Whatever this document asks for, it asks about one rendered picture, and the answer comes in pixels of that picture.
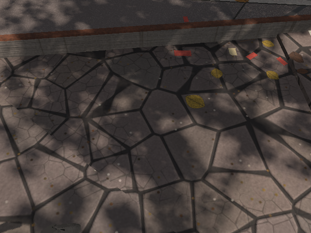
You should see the robot left hand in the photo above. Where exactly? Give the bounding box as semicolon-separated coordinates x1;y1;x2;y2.
41;223;81;233

